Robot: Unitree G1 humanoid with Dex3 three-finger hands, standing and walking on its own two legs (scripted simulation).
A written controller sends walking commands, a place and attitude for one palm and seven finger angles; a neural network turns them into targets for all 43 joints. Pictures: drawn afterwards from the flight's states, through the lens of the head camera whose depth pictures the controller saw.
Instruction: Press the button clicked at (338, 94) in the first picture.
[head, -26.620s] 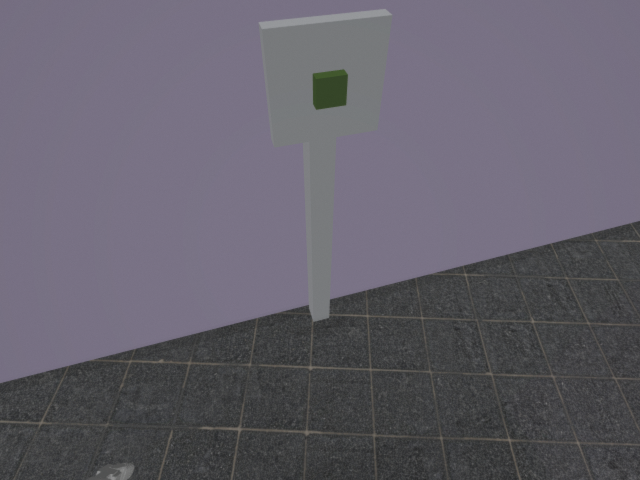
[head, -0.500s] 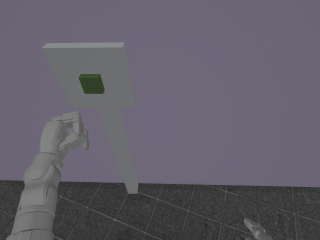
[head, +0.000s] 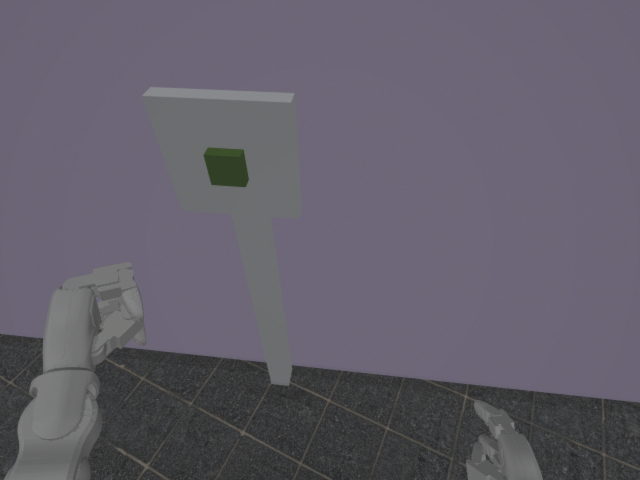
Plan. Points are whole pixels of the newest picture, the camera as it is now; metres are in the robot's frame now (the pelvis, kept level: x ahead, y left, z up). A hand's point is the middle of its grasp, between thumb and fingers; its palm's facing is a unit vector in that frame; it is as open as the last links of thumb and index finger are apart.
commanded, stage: draw the hand back to the body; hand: left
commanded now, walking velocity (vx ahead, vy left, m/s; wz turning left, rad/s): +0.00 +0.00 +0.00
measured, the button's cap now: (227, 166) +0.53 +0.22 +0.12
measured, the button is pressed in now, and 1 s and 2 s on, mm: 0 0 0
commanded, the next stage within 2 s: step back with the hand held close in 0.64 s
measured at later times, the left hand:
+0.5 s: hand (82, 348) +0.19 +0.25 +0.15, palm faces +0.41 -0.83 -0.38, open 3.1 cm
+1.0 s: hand (98, 345) +0.19 +0.24 +0.14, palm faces +0.30 -0.84 -0.45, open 3.1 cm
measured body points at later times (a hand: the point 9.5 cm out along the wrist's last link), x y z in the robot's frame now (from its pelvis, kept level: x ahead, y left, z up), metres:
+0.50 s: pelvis +0.01 +0.01 +0.00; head -0.01 -0.01 +0.45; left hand +0.16 +0.29 +0.17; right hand +0.21 -0.20 -0.08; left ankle +0.02 +0.11 -0.74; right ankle -0.01 -0.12 -0.74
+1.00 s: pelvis -0.01 +0.01 +0.00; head +0.01 +0.00 +0.45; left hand +0.17 +0.29 +0.17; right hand +0.17 -0.22 -0.09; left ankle +0.02 +0.11 -0.74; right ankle -0.01 -0.12 -0.74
